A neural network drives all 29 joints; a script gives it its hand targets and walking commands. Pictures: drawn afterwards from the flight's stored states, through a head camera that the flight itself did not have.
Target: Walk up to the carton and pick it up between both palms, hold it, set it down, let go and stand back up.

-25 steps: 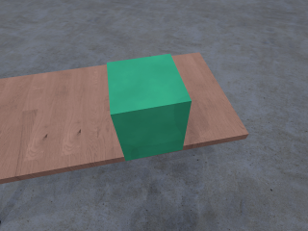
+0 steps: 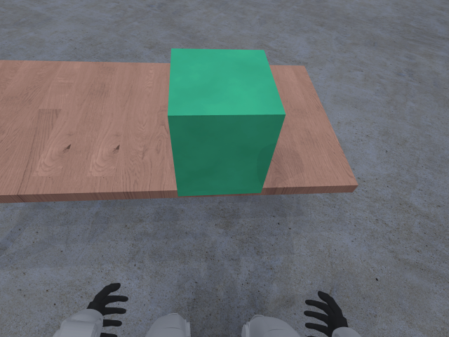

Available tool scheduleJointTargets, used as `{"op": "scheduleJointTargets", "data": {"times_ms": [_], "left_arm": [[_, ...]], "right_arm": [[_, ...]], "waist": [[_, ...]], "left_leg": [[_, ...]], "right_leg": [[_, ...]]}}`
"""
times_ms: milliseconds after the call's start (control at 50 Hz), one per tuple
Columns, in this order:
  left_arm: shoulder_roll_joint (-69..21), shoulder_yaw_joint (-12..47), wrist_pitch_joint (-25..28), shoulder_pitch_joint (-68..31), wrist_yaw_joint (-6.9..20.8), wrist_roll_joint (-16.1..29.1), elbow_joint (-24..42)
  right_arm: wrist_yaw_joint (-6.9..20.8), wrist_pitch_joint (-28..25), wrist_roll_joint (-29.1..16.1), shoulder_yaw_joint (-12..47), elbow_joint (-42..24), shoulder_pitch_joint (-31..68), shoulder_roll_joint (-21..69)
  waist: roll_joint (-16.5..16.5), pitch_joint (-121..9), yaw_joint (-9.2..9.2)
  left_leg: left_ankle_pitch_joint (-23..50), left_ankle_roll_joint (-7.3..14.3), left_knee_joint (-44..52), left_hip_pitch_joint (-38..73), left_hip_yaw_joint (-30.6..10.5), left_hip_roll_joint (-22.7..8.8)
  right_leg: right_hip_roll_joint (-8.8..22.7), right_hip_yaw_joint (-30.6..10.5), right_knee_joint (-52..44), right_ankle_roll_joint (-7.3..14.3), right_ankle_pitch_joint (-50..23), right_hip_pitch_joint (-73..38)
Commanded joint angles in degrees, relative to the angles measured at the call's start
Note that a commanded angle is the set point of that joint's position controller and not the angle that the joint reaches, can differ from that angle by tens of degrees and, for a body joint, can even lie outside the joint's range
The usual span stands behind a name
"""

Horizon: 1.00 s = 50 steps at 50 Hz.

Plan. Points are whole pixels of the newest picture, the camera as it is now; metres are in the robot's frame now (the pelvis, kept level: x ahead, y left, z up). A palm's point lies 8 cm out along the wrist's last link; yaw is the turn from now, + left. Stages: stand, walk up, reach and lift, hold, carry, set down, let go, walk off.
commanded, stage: reach and lift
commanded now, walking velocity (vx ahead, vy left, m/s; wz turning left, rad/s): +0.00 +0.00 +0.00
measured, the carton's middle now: (219, 125) +0.53 +0.03 +0.04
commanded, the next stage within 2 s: none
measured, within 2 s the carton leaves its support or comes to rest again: neither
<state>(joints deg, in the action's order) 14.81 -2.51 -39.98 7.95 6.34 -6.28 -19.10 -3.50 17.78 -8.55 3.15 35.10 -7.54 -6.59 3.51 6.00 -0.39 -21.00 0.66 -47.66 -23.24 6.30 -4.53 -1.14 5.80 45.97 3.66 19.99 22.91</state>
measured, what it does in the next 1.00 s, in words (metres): stands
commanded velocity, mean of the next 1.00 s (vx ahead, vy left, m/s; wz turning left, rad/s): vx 0.00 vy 0.00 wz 0.00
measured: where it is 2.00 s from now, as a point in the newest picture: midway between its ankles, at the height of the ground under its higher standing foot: outside the picture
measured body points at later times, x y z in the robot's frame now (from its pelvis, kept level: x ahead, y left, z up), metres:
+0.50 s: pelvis -0.02 -0.01 +0.01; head -0.03 +0.00 +0.46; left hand +0.17 +0.25 -0.07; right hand +0.15 -0.18 -0.07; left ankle +0.05 +0.11 -0.70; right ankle +0.05 -0.08 -0.70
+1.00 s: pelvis +0.03 -0.01 +0.03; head +0.04 +0.01 +0.47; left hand +0.25 +0.24 -0.04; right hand +0.24 -0.17 -0.04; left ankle +0.05 +0.11 -0.70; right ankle +0.05 -0.08 -0.70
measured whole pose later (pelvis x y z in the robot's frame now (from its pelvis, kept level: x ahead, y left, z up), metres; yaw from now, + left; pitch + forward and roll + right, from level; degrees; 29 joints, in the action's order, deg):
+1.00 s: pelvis +0.03 -0.01 +0.03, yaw +4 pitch -4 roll +1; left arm 16.8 -0.9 -3.4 1.0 2.1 8.1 -32.4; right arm -6.3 -2.2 -4.6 1.7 30.7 -7.9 0.8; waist 4.6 4.5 -0.8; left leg -14.8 -0.5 -32.6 -14.2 4.4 -1.7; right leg -0.8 5.7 34.6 4.4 17.6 13.7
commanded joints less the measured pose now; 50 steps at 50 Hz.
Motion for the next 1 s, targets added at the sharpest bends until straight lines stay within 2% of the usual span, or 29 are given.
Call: {"op": "scheduleJointTargets", "data": {"times_ms": [0, 80, 100, 140, 160, 200, 240, 300, 320, 340, 380, 440, 480, 520, 540, 560, 600, 640, 660, 680, 700, 720, 740, 800, 840, 860, 900, 980], "left_arm": [[12.72, -1.91, 6.46, -20.49, -2.09, 3.83, 10.18], [11.94, -0.52, 8.85, -18.07, -2.58, 8.84, 9.47], [11.4, -0.08, 9.41, -16.51, -2.78, 9.68, 8.69], [9.6, -0.07, 10.97, -12.2, -3.24, 9.92, 6.51], [9.31, -0.63, 12.08, -10.56, -3.45, 9.44, 5.31], [9.33, -1.98, 14.33, -8.2, -3.42, 8.76, 1.97], [10.12, -3.19, 16.17, -8.64, -3.16, 8.21, -1.09], [11.77, -4.38, 18.02, -11.46, -2.7, 7.67, -3.7], [11.91, -4.3, 18.52, -12.44, -2.5, 8.04, -4.21], [11.48, -3.87, 18.79, -13.4, -2.45, 8.11, -3.84], [10.88, -3.51, 19.52, -14.56, -2.46, 7.87, -2.84], [9.14, -2.48, 21.07, -16.58, -2.99, 8.25, -0.27], [8.04, -2.17, 22.5, -18.33, -3.68, 8.72, -0.06], [7.06, -1.75, 25.12, -19.8, -4.71, 9.11, -0.4], [6.86, -1.39, 26.73, -20.02, -5.14, 9.27, -0.76], [6.68, -1.32, 28.33, -19.61, -5.54, 9.22, -1.63], [7.48, -1.52, 30.98, -18.87, -5.9, 9.21, -4.34], [8.45, -1.69, 32.68, -19.53, -5.91, 10.02, -7.5], [9.57, -1.98, 33.36, -19.25, -5.63, 10.51, -8.77], [11.14, -2.69, 33.66, -20.29, -5.05, 10.87, -10.27], [12.2, -2.66, 33.83, -22.21, -4.45, 12.18, -10.55], [12.44, -2.5, 33.8, -22.99, -4.1, 13.32, -10.73], [12.28, -2.26, 33.96, -24.08, -4.02, 14.2, -9.52], [11.15, -2.09, 35.53, -22.95, -4.34, 14.67, -6.85], [10.29, -1.25, 36.47, -19.78, -4.4, 14.42, -6.34], [10.41, -1.09, 36.92, -18.8, -4.36, 14.44, -5.73], [10.1, -0.67, 37.9, -16.59, -4.16, 14.19, -5.69], [10.16, -0.16, 41.52, -13.18, -4.95, 14.67, -3.02]], "right_arm": [[-0.83, -2.8, 3.34, -3.48, -15.77, 9.47, 2.02], [-1.69, -3.25, 4.56, -5.2, -20.61, 6.76, 1.09], [-1.79, -3.39, 4.97, -5.69, -20.88, 5.88, -0.06], [-1.61, -3.74, 6.11, -6.62, -20.35, 4.56, -3.11], [-1.5, -4.09, 6.77, -7.05, -19.39, 3.22, -4.12], [-1.53, -4.88, 7.65, -6.45, -18.32, 2.37, -4.52], [-1.89, -5.41, 7.96, -5.4, -17.31, 2.74, -2.79], [-2.58, -5.46, 7.09, -2.15, -16.02, 2.2, 2.6], [-2.79, -5.43, 6.94, -1.23, -16.86, 2.58, 4.15], [-2.83, -5.34, 6.52, -0.57, -17.23, 2.45, 5.13], [-3.02, -5.64, 5.72, 0.36, -18.08, 1.92, 6.52], [-2.62, -6.76, 5.53, -0.79, -18.98, 2.96, 5.28], [-1.79, -7.72, 5.73, -2.67, -18.14, 4.77, 3.37], [-0.98, -9.37, 6.9, -5.21, -16.93, 6.89, 1.1], [-0.69, -10.45, 7.3, -6.17, -16.47, 7.43, 0.55], [-0.57, -11.52, 7.69, -6.67, -15.65, 7.49, 0.31], [-0.84, -13.43, 7.79, -6.4, -13.88, 7.32, 1.38], [-1.17, -14.9, 7.42, -5.38, -12.56, 8.09, 2.85], [-1.53, -15.36, 7.12, -4.29, -12.49, 7.26, 4.45], [-2.04, -15.69, 6.69, -3.25, -12.69, 7.03, 6.06], [-2.68, -16.09, 5.98, -2.39, -14.03, 7.67, 7.49], [-3.26, -16.58, 5.82, -1.87, -15.06, 7.53, 7.96], [-3.68, -17.25, 5.88, -1.76, -15.9, 7.98, 7.81], [-3.71, -18.85, 5.16, -1.47, -16.67, 8.42, 6.42], [-3.31, -19.32, 4.72, -1.7, -14.2, 6.13, 5.44], [-3.2, -19.75, 4.55, -2.18, -13.45, 5.57, 4.79], [-3.11, -20.98, 4.11, -2.63, -11.93, 5.03, 4.18], [-2.39, -25.52, 3.32, -3.19, -13.07, 4.12, 2.76]], "waist": [[-7.87, -8.89, -0.5], [-11.23, -15.86, -1.3], [-11.87, -16.8, -1.94], [-14.58, -16.16, -2.05], [-14.62, -16.03, -2.01], [-11.18, -14.9, -1.38], [-5.67, -11.35, -1.05], [2.2, -5.51, 0.34], [4.02, -3.89, 0.31], [3.89, -2.59, 0.31], [2.36, -0.81, 0.06], [-4.71, -1.03, -0.65], [-11.37, -3.47, -0.92], [-16.78, -5.45, -1.15], [-18.12, -6.48, -1.13], [-17.99, -7.85, -1.15], [-15.34, -8.86, -0.9], [-9.63, -9.98, -0.57], [-5.43, -10.34, -0.39], [-0.07, -10.99, -0.18], [5.04, -11.04, -0.71], [7.73, -10.17, -1.03], [8.17, -9.48, -1.32], [1.18, -9.72, -0.77], [-4.42, -9.56, -0.94], [-6.14, -9.17, -0.7], [-8.35, -8.42, -0.82], [-9.12, -11.06, -0.14]], "left_leg": [[-8.04, 0.16, 4.69, -0.99, 0.61, -0.08], [-15.95, 0.3, 9.09, -6.16, -2.63, -1.99], [-18.76, 0.51, 11.23, -9.15, -3.71, -2.91], [-25.43, 1.39, 18.11, -17.74, -6.15, -5.32], [-26.75, 1.93, 20.79, -21.5, -6.64, -6.12], [-24.74, 2.92, 22.91, -25.06, -6.29, -6.22], [-21.01, 3.89, 22.24, -23.67, -4.97, -4.54], [-12.21, 4.64, 17.34, -13.17, -2.48, -0.75], [-9.01, 4.56, 16.01, -8.31, -1.97, 0.33], [-7.05, 4.5, 15.61, -3.78, -2.24, 1.08], [-5.06, 3.88, 15.2, 3.22, -2.23, 2.1], [-8.16, 3.08, 18.33, 4.0, -3.25, 1.3], [-16.85, 2.96, 22.84, -2.08, -4.97, -0.78], [-24.49, 3.12, 28.24, -12.74, -6.47, -3.45], [-25.84, 3.22, 29.93, -17.6, -6.85, -4.48], [-25.02, 3.25, 30.67, -20.36, -6.98, -4.93], [-19.55, 3.21, 29.51, -21.51, -6.11, -4.35], [-15.08, 3.53, 26.43, -17.37, -4.97, -2.75], [-10.02, 3.51, 23.25, -12.68, -3.71, -1.14], [-3.68, 3.28, 18.68, -4.87, -2.47, 1.11], [0.49, 2.81, 14.26, 3.91, -2.84, 3.04], [2.95, 2.45, 12.2, 10.59, -3.65, 3.94], [4.07, 2.26, 11.88, 13.65, -4.01, 4.51], [2.42, 2.11, 15.28, 11.54, -4.0, 4.43], [1.16, 1.55, 18.85, 9.57, -3.96, 3.31], [1.45, 1.18, 20.29, 9.53, -3.94, 2.89], [3.29, 0.42, 21.9, 9.81, -3.85, 2.46], [11.2, -0.49, 21.97, 12.69, -4.29, 2.73]], "right_leg": [[7.03, -10.43, -13.03, -2.18, 13.87, 7.1], [5.21, -9.21, -7.77, -2.32, 8.77, -2.34], [4.09, -8.35, -5.96, -2.36, 6.4, -6.89], [0.63, -5.49, -0.61, -3.01, -1.4, -19.67], [-0.5, -4.73, 0.99, -3.68, -3.52, -25.26], [-1.47, -4.23, 0.86, -4.42, -4.21, -31.13], [-0.93, -5.23, -3.2, -4.64, 0.36, -29.11], [2.78, -9.29, -13.42, -3.81, 11.51, -16.79], [4.02, -10.18, -16.79, -3.36, 14.45, -11.67], [4.84, -10.6, -19.08, -2.89, 15.56, -6.72], [6.38, -11.47, -22.81, -2.46, 17.7, -0.13], [5.77, -9.91, -21.47, -1.81, 13.42, -1.43], [4.21, -8.87, -17.24, -2.34, 9.2, -9.95], [1.68, -7.27, -11.49, -2.99, 2.39, -22.08], [0.71, -6.75, -9.21, -3.39, -1.01, -27.52], [0.27, -6.89, -8.11, -3.63, -3.44, -31.34], [0.5, -7.72, -8.72, -3.79, -5.3, -33.2], [1.68, -9.25, -11.48, -3.81, -0.58, -29.49], [3.23, -10.83, -14.56, -3.67, 3.91, -25.54], [6.08, -13.79, -19.67, -3.34, 11.3, -18.06], [9.03, -16.71, -24.42, -2.69, 18.0, -8.57], [10.72, -17.75, -27.45, -2.37, 21.2, -0.25], [10.94, -17.09, -28.27, -2.01, 20.32, 4.11], [8.94, -13.82, -25.21, -1.67, 12.15, 1.27], [7.13, -11.73, -23.32, -1.78, 6.98, -4.45], [6.56, -11.08, -23.0, -2.02, 4.91, -6.63], [5.37, -9.94, -22.58, -2.18, 1.12, -9.58], [4.08, -8.77, -22.57, -1.69, -5.93, -10.52]]}}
